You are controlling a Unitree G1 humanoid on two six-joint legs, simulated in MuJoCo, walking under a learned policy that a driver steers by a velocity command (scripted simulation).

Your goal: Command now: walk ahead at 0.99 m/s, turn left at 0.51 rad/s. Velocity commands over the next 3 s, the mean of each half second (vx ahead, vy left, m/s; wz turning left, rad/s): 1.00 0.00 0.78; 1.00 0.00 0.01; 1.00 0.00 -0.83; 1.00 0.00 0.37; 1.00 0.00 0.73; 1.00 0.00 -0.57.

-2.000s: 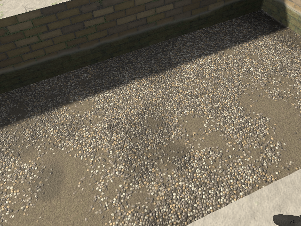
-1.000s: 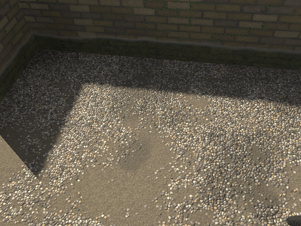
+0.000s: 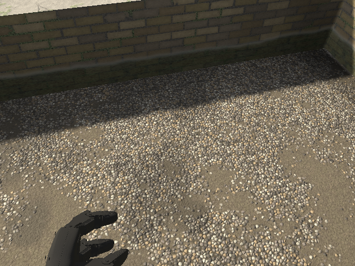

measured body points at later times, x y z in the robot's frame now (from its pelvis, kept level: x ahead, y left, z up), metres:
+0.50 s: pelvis -0.01 -0.02 +0.00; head +0.01 +0.00 +0.45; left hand +0.01 +0.27 -0.11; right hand +0.33 -0.12 -0.02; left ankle +0.00 +0.12 -0.69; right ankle +0.06 -0.11 -0.72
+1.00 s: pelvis +0.00 +0.05 -0.02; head +0.02 +0.04 +0.43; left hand +0.12 +0.33 -0.08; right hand +0.28 -0.07 -0.09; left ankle -0.01 +0.12 -0.72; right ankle +0.05 -0.04 -0.72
